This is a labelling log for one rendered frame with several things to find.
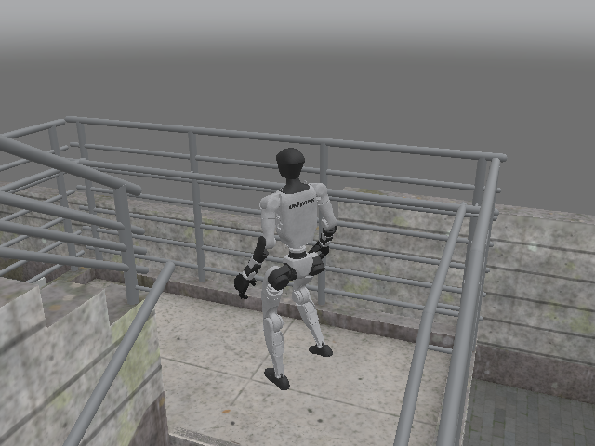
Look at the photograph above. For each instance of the left robot forearm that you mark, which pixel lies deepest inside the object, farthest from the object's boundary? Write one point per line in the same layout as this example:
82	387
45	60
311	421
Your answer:
256	260

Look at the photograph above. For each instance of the right robot upper arm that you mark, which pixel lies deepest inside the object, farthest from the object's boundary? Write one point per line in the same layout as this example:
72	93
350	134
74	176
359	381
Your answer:
323	202

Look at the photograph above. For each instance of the robot left thigh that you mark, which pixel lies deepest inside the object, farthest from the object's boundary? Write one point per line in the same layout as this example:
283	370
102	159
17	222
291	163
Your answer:
275	280

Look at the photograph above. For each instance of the left robot upper arm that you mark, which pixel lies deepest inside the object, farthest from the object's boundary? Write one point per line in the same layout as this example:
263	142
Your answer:
268	206

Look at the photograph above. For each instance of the robot left hand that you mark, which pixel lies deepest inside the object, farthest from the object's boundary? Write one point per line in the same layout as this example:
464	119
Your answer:
241	284

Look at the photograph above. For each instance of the right robot forearm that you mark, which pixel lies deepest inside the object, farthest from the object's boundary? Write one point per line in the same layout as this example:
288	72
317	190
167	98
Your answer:
327	236

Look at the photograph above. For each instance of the robot right hand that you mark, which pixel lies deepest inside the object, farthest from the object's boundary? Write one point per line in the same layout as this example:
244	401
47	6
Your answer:
317	247

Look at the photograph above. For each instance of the humanoid robot head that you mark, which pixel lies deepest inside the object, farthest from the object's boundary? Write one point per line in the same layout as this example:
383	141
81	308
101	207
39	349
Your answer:
290	162

